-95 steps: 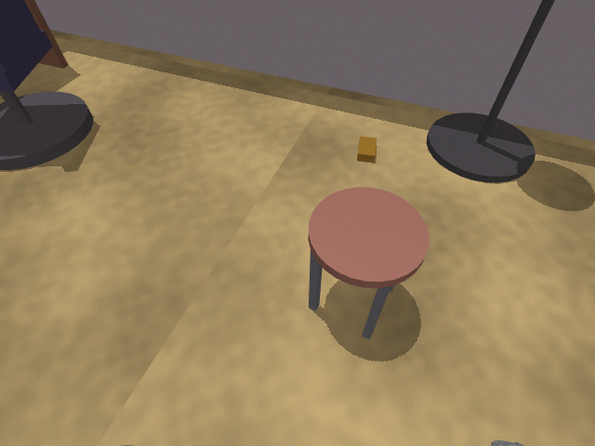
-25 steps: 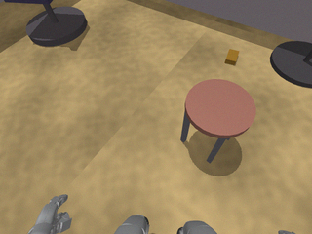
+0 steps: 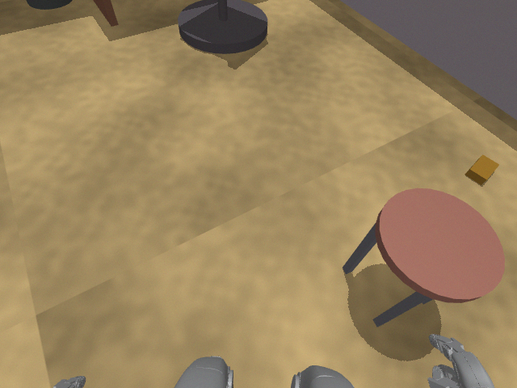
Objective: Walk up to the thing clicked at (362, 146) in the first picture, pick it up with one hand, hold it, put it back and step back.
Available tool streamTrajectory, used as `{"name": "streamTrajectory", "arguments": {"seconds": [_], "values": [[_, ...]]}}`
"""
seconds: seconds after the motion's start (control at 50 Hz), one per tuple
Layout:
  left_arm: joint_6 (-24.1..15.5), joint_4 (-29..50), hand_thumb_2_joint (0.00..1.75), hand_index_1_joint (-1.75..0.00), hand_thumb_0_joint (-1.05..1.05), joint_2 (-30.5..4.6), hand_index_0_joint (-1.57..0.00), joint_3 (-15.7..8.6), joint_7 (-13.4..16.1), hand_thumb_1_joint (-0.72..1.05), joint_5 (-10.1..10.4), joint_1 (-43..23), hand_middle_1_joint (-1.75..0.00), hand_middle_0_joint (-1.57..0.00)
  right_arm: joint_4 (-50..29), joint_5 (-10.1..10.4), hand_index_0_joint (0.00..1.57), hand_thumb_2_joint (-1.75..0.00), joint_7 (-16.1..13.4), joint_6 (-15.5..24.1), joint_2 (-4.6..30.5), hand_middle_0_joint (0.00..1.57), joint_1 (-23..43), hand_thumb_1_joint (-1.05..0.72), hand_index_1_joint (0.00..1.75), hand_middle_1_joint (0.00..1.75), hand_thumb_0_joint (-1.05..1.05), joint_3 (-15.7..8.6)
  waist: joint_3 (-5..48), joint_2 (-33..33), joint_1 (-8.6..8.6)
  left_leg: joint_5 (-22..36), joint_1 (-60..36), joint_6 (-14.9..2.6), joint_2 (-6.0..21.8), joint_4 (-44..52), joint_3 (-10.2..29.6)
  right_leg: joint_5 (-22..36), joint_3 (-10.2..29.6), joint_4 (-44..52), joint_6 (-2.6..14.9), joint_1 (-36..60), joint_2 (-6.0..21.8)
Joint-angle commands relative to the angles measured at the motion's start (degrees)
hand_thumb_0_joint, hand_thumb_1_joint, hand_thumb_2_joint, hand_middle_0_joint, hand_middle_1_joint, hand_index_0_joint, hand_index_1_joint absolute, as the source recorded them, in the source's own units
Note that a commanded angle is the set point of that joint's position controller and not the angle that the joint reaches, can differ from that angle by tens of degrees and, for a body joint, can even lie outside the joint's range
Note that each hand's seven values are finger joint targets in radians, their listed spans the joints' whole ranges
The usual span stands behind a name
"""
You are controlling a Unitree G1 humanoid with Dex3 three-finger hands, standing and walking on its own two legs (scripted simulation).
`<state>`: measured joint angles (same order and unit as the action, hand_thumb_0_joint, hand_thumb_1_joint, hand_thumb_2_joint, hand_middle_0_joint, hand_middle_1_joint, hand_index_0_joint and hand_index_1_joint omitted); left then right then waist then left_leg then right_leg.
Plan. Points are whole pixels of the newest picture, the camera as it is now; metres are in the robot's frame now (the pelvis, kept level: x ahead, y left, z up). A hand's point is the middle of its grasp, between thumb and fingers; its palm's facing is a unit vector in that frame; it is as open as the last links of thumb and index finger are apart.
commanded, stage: walk up
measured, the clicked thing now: (482, 169) +1.14 -1.12 -0.73
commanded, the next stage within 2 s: stand in 1.68 s
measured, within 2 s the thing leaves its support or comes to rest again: neither
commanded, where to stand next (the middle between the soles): +0.06 +0.00 m, yaw +19 degrees
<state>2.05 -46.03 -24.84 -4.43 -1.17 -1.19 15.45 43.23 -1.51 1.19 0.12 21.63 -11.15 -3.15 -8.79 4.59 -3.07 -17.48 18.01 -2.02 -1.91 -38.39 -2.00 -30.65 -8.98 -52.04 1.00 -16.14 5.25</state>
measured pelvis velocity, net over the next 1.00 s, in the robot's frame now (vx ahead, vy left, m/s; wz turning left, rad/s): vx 0.01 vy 0.01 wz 0.38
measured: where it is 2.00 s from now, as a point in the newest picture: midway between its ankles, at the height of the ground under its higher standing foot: outside the picture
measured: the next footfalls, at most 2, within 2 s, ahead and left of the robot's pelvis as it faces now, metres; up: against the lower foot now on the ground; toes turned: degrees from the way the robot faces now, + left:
right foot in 0.30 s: +0.09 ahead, -0.14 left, +0.00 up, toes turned +7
left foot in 0.64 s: +0.01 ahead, +0.15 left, +0.00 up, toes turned +17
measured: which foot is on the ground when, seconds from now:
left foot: down 0.00-0.32, up 0.34-0.62, down 0.64-1.00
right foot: up 0.00-0.28, down 0.30-0.68, up 0.70-0.92, down 0.94-1.00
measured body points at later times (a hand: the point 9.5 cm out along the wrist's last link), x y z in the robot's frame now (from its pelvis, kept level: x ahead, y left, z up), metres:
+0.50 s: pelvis +0.00 -0.02 +0.01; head +0.04 -0.05 +0.46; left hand -0.02 +0.32 -0.06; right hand +0.17 -0.30 -0.12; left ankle -0.04 +0.13 -0.64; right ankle +0.05 -0.14 -0.72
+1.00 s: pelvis +0.01 +0.01 +0.00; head +0.04 +0.03 +0.45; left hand -0.02 +0.32 -0.13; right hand +0.22 -0.25 -0.11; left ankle -0.02 +0.14 -0.72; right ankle +0.07 -0.12 -0.72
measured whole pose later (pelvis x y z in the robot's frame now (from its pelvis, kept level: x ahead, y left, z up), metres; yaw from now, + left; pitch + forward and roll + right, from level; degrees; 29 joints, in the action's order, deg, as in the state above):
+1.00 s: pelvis +0.01 +0.01 +0.00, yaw +22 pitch -2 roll -2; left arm 0.3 -51.6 -20.7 -1.5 -0.4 -0.7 10.7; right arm 49.9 0.8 -1.5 0.9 22.8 -11.0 -1.3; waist -7.0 -0.8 -0.1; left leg -21.4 19.6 0.1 -0.2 -43.8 6.3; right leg -19.4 -2.9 -39.2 -0.9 -17.3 1.9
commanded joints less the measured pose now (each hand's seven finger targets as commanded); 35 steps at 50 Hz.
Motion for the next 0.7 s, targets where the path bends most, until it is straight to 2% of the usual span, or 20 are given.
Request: {"name": "streamTrajectory", "arguments": {"seconds": [0.0, 0.04, 0.1, 0.18, 0.24, 0.26, 0.28, 0.3, 0.32, 0.34, 0.36, 0.4, 0.48, 0.54, 0.56, 0.6, 0.62, 0.64, 0.66, 0.68], "values": [[-2.2, 6.9, 0.90, -0.30, 0.00, -10.9, -0.20, -2.3, 0.5, 0.90, 0.3, -1.6, -0.30, -0.20, -4.6, 1.1, 0.20, -0.90, -2.5, 1.1, 17.4, 0.20, -4.3, -0.90, 0.30, 0.30, 0.00, -5.2, 9.1, -11.1, 3.85, 12.4, -8.6, -14.95, 18.1, 17.9, 26.7, -5.3, 10.2, -11.1, -0.74, -13.1, 0.2], [-1.8, 4.6, 0.90, -0.30, 0.00, -10.3, -0.20, -2.4, 0.1, 0.90, 0.4, 2.3, -0.30, -0.20, -5.6, 1.0, 0.20, -0.90, -2.7, 1.1, 15.4, 0.20, -1.3, -0.90, 0.30, 0.30, 0.00, -4.0, 6.3, -12.0, 1.95, 10.0, -4.0, -9.90, 12.1, 17.4, 18.4, 1.3, 9.7, -6.7, -0.50, -11.3, -0.2], [-2.1, 3.6, 0.90, -0.30, 0.00, -10.2, -0.20, -2.7, 0.6, 0.90, 0.3, 3.2, -0.30, -0.20, -6.0, 0.4, 0.20, -0.90, -1.9, 0.9, 15.5, 0.20, -1.8, -0.90, 0.30, 0.30, 0.00, -4.1, 7.1, -14.4, 2.83, 9.9, -1.0, -9.93, 9.8, 17.1, 19.4, 3.7, 7.9, -3.5, -1.27, -8.0, -1.6], [-3.4, 3.0, 0.90, -0.30, 0.00, -9.9, -0.20, -2.6, 2.1, 0.90, 1.0, 5.8, -0.30, -0.20, -7.8, -0.7, 0.20, -0.90, -0.8, -0.5, 16.0, 0.20, -1.6, -0.90, 0.30, 0.30, 0.00, -4.9, 9.3, -16.8, 3.12, 19.8, -0.3, -11.19, 9.6, 11.4, 19.1, 4.6, 5.9, 4.9, -1.36, -3.6, -3.4], [-4.3, 1.9, 0.90, -0.30, 0.00, -8.9, -0.20, -2.9, 3.1, 0.90, 1.1, 8.2, -0.30, -0.20, -9.4, -0.8, 0.20, -0.90, -0.1, -1.8, 14.8, 0.20, 0.1, -0.90, 0.30, 0.30, 0.00, -4.9, 11.0, -14.0, 1.52, 23.5, 2.6, -9.08, 6.7, 3.5, 17.6, 13.9, 4.1, 17.8, -0.72, 4.4, -5.8], [-4.8, 1.5, 0.90, -0.30, 0.00, -9.4, -0.20, -3.1, 3.4, 0.90, 0.6, 9.3, -0.30, -0.20, -9.5, 0.0, 0.20, -0.90, 0.0, -2.2, 13.1, 0.20, 0.7, -0.90, 0.30, 0.30, 0.00, -4.3, 11.0, -10.9, -0.01, 18.0, 5.4, -6.75, 5.0, -0.2, 17.4, 17.5, 5.2, 23.1, 0.08, 8.4, -5.6], [-5.3, 2.1, 0.90, -0.30, 0.00, -13.3, -0.20, -4.0, 3.7, 0.90, -0.3, 10.8, -0.30, -0.20, -10.6, 0.5, 0.20, -0.90, 0.0, -2.4, 10.3, 0.20, 1.3, -0.90, 0.30, 0.30, 0.00, -3.4, 10.9, -2.6, -1.54, 9.2, 10.7, -3.84, 0.1, -8.0, 15.0, 13.5, 15.8, 29.8, 2.68, 10.9, 2.0], [-5.7, 3.4, 0.90, -0.30, 0.00, -19.1, -0.20, -5.2, 3.8, 0.90, -1.4, 8.1, -0.30, -0.20, -10.9, 0.7, 0.20, -0.90, -0.2, -2.4, 7.3, 0.20, -0.1, -0.90, 0.30, 0.30, 0.00, -2.8, 7.9, 11.2, -0.59, -14.2, 20.8, 0.27, -8.2, -18.5, 10.6, 12.6, 36.3, 36.2, 7.15, 10.7, 17.6], [-5.4, 4.8, 0.90, -0.30, 0.00, -20.9, -0.20, -5.6, 3.8, 0.90, -1.3, 2.6, -0.30, -0.20, -9.3, -0.2, 0.20, -0.90, -1.2, -3.2, 11.8, 0.20, -1.6, -0.90, 0.30, 0.30, 0.00, -4.1, 6.9, 6.6, 0.74, -17.8, 18.8, 1.12, -3.4, -29.8, 12.9, 10.3, 42.8, 38.4, 15.02, 2.6, 26.1], [-5.3, 6.0, 0.90, -0.30, 0.00, -21.0, -0.20, -5.6, 3.9, 0.90, -1.2, -1.6, -0.30, -0.20, -8.2, -0.2, 0.20, -0.90, -1.3, -3.3, 14.5, 0.20, -3.2, -0.90, 0.30, 0.30, 0.00, -5.0, 5.1, 8.3, 2.22, -16.3, 18.4, 1.65, 0.2, -34.0, 13.7, 11.0, 45.8, 38.8, 18.91, 0.0, 27.9], [-5.4, 6.2, 0.90, -0.30, 0.00, -16.5, -0.20, -4.9, 3.7, 0.90, -0.6, -2.1, -0.30, -0.20, -6.6, -0.1, 0.20, -0.90, -0.8, -3.2, 16.6, 0.20, -3.6, -0.90, 0.30, 0.30, 0.00, -5.7, 2.7, 1.9, 2.76, -13.0, 17.0, 2.34, 0.6, -34.6, 14.2, 14.6, 34.6, 35.9, 16.61, -1.2, 22.7], [-5.9, 5.5, 0.90, -0.30, 0.00, -13.5, -0.20, -3.4, 3.8, 0.90, -0.7, -2.7, -0.30, -0.20, -4.6, 0.6, 0.20, -0.90, 0.2, -2.6, 14.4, 0.20, -5.7, -0.90, 0.30, 0.30, 0.00, -5.6, 4.0, 2.2, 3.66, -7.3, 14.1, 2.66, -0.7, -32.5, 11.1, 16.9, 18.9, 32.4, 10.75, -0.7, 12.6], [-5.5, 5.0, 0.90, -0.30, 0.00, -13.8, -0.20, -3.9, 2.6, 0.90, -1.8, 1.2, -0.30, -0.20, -3.4, 0.8, 0.20, -0.90, 1.1, -1.8, 12.2, 0.20, -4.4, -0.90, 0.30, 0.30, 0.00, -4.2, 4.8, 8.0, 0.06, -5.9, 13.2, 3.58, -0.1, -16.8, 4.8, 6.1, 12.6, 31.6, 8.81, 5.7, 7.9], [-4.9, 5.8, 0.90, -0.30, 0.00, -14.9, -0.20, -4.5, 1.7, 0.90, -2.0, 1.1, -0.30, -0.20, -2.8, 0.7, 0.20, -0.90, 0.8, -0.4, 11.7, 0.20, -2.5, -0.90, 0.30, 0.30, 0.00, -3.6, 6.6, 12.0, -1.13, -10.8, 8.3, 3.41, 1.3, -5.2, 1.7, 7.3, 11.5, 28.4, 10.10, 6.3, 9.3], [-4.5, 5.8, 0.90, -0.30, 0.00, -15.0, -0.20, -4.4, 1.5, 0.90, -1.7, 1.1, -0.30, -0.20, -2.2, 0.7, 0.20, -0.90, 0.4, 0.2, 11.6, 0.20, -2.9, -0.90, 0.30, 0.30, 0.00, -3.6, 7.1, 11.8, -0.70, -10.1, 6.1, 3.10, 0.8, -1.6, 1.1, 12.9, 11.5, 26.2, 10.08, 6.1, 10.0], [-3.5, 5.7, 0.90, -0.30, 0.00, -14.1, -0.20, -3.7, 1.1, 0.90, -0.4, 0.9, -0.30, -0.20, 0.6, 0.6, 0.20, -0.90, -0.5, 1.4, 10.8, 0.20, -7.8, -0.90, 0.30, 0.30, 0.00, -3.4, 10.1, 7.5, 1.98, 1.9, -4.4, 2.18, -1.5, 9.8, -2.4, 24.5, 8.2, 16.9, 8.39, 3.0, 9.4], [-2.9, 5.5, 0.90, -0.30, 0.00, -10.8, -0.20, -2.5, 1.1, 0.90, -0.1, 1.9, -0.30, -0.20, 2.4, 0.2, 0.20, -0.90, -1.3, 2.1, 12.1, 0.20, -10.7, -0.90, 0.30, 0.30, 0.00, -4.0, 12.0, -0.4, 3.36, 4.4, -9.9, 1.79, -1.7, 13.1, 0.4, 23.3, 6.4, 6.5, 6.09, 0.1, 7.7], [-2.6, 6.0, 0.90, -0.30, 0.00, -6.3, -0.20, -1.0, 1.0, 0.90, 0.6, 2.8, -0.30, -0.20, 1.9, -0.4, 0.20, -0.90, -1.9, 2.7, 15.5, 0.20, -11.2, -0.90, 0.30, 0.30, 0.00, -4.7, 12.5, -11.6, 3.52, 6.1, -11.9, -1.10, 7.1, 15.8, 14.4, 12.6, 4.7, -3.2, 2.53, -6.0, 4.6], [-2.0, 6.7, 0.90, -0.30, 0.00, -3.8, -0.20, -0.1, 1.1, 0.90, 1.1, 1.8, -0.30, -0.20, 0.4, -1.0, 0.20, -0.90, -2.3, 3.1, 19.5, 0.20, -8.6, -0.90, 0.30, 0.30, 0.00, -4.8, 10.2, -19.1, 2.14, 10.0, -11.3, -5.42, 17.9, 18.4, 34.6, -3.6, 6.4, -6.5, -0.26, -16.4, -2.7], [-1.5, 5.4, 0.90, -0.30, 0.00, -10.1, -0.20, -1.9, 2.0, 0.90, 1.0, -1.8, -0.30, -0.20, 0.9, 0.2, 0.20, -0.90, -2.3, 3.0, 22.1, 0.20, -7.6, -0.90, 0.30, 0.30, 0.00, -4.9, 9.0, -15.3, 4.66, 4.9, -2.5, -12.18, 21.3, 19.2, 37.3, -5.4, 12.3, -6.4, 0.32, -10.9, 0.1]]}}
